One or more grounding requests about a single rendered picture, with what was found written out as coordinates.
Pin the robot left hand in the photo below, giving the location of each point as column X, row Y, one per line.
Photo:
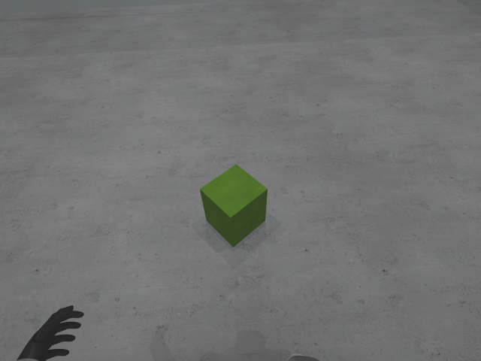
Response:
column 44, row 338

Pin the carton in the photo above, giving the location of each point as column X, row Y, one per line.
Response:
column 234, row 204

